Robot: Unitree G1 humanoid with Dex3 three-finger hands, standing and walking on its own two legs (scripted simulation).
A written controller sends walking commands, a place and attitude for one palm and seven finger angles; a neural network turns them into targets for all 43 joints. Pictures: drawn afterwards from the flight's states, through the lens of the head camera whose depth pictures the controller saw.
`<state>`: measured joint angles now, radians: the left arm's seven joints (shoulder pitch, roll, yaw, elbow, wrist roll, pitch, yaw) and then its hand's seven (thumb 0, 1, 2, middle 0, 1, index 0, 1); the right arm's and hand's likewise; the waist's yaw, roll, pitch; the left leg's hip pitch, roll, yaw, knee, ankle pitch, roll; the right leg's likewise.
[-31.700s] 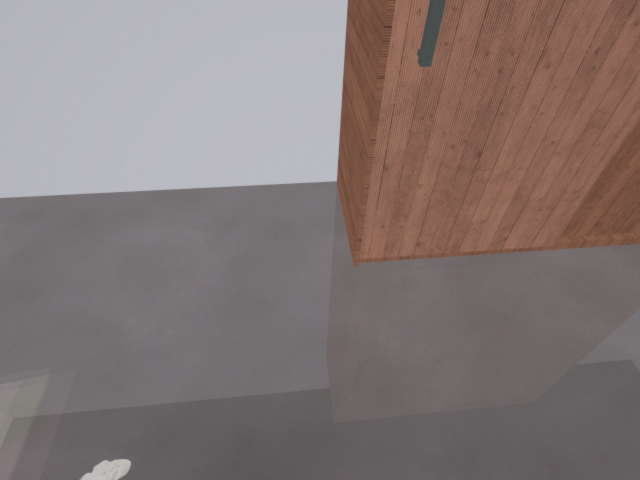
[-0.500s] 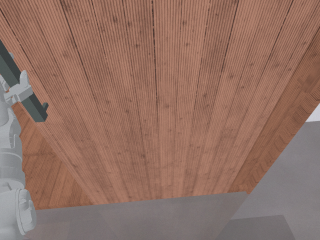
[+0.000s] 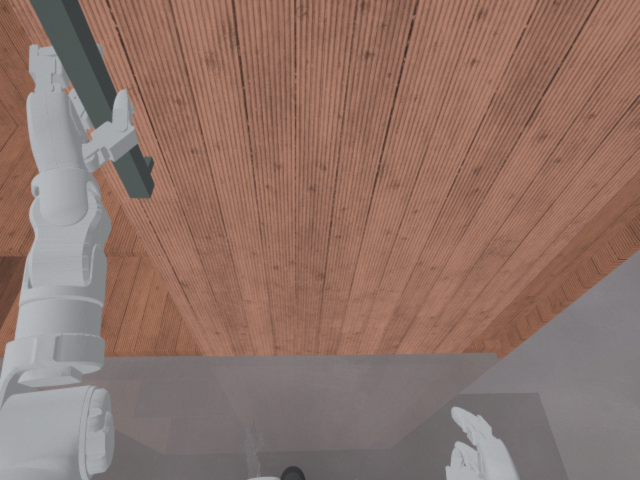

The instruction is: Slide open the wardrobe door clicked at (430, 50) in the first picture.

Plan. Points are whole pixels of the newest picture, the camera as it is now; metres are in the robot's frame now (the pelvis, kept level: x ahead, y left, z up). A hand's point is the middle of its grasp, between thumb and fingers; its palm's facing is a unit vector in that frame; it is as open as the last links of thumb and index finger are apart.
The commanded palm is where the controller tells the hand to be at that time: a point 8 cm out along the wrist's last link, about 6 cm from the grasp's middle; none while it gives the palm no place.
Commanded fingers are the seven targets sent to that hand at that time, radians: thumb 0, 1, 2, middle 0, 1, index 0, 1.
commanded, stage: stop walking and hold the door there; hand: left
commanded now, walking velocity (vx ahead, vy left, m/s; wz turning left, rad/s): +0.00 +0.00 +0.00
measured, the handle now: (104, 83) +0.46 +0.30 +0.22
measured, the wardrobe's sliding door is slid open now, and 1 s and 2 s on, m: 0.65 0.65 0.65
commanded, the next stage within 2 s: loosen the grip on the handle in 0.86 s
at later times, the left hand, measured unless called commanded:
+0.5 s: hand (128, 126) +0.42 +0.26 +0.20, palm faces +0.49 -0.86 -0.15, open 7.4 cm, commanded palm +0.38 +0.27 +0.17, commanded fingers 0.00 0.90 0.90 -0.45 -1.40 -0.45 -1.40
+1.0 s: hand (124, 122) +0.42 +0.27 +0.20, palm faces +0.48 -0.86 -0.17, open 7.6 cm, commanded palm +0.37 +0.29 +0.19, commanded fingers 0.00 0.54 0.73 -0.45 -1.40 -0.45 -1.40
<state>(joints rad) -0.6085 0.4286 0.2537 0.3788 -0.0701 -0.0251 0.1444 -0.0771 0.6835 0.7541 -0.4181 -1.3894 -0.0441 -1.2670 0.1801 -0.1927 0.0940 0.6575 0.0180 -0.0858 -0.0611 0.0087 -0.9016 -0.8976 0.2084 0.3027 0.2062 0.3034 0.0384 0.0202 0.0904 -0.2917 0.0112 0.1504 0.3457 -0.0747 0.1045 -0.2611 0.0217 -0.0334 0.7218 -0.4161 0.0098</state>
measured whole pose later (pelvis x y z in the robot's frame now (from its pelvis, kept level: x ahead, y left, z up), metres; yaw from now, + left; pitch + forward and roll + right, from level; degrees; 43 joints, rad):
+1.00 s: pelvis +0.00 -0.04 -0.02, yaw -2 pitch +1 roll -1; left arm -0.70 0.57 0.44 0.75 0.00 -0.08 0.04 -0.09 0.61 0.82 -0.41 -1.30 -0.07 -1.28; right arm 0.25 -0.29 0.01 0.68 0.03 -0.03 -0.08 0.01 -0.91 -0.90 0.20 0.30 0.20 0.30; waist -0.01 0.01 0.01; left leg -0.38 0.06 0.18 0.54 -0.17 0.05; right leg -0.16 0.05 -0.07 0.52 -0.38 -0.05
